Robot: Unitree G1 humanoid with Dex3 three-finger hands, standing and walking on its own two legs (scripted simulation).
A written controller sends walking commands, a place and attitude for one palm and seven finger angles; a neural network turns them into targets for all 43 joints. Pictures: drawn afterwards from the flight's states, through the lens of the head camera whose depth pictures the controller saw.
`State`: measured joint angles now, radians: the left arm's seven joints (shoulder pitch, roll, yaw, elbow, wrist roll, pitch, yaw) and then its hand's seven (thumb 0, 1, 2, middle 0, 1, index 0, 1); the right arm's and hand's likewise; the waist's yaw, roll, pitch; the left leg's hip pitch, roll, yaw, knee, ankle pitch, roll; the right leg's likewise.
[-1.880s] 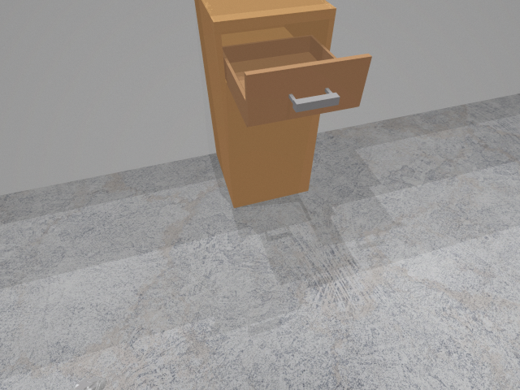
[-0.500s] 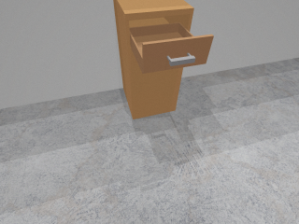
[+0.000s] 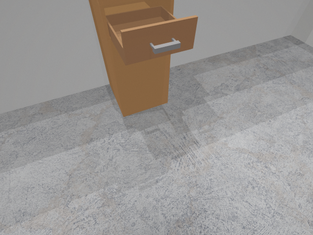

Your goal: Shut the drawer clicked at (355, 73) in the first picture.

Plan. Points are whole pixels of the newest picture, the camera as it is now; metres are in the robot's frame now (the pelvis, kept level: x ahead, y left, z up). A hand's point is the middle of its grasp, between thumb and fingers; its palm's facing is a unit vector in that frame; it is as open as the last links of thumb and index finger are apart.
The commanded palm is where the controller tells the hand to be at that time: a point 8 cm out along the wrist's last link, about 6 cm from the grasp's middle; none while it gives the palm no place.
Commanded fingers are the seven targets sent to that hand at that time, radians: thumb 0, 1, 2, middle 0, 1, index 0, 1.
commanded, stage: walk to a spot facing it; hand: left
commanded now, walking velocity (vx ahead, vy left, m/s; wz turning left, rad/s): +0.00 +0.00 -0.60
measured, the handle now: (164, 44) +0.88 +0.03 +0.02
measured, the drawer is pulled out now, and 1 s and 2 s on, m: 0.29 0.29 0.29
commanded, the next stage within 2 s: none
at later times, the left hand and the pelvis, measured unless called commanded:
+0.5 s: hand out of the picture +0.06 +0.21 -0.15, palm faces -0.15 -0.96 -0.25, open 7.4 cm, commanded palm none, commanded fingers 0.00 0.90 0.90 -0.20 -0.30 -0.20 -0.30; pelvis -0.03 +0.01 +0.01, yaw -14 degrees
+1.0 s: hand (154, 202) +0.24 +0.03 -0.16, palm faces -0.60 -0.78 -0.20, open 7.4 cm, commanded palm none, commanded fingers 0.00 0.90 0.90 -0.20 -0.30 -0.20 -0.30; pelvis +0.01 -0.05 -0.01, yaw -34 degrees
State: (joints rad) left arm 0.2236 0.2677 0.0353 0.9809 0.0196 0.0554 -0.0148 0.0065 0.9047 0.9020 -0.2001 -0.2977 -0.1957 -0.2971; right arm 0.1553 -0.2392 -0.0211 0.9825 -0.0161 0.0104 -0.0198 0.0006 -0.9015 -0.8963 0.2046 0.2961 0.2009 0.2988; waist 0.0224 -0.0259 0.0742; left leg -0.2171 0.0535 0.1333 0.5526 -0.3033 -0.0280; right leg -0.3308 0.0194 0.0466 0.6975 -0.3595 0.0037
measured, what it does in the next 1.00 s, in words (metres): steps on the spot, turning right: left foot, then right foot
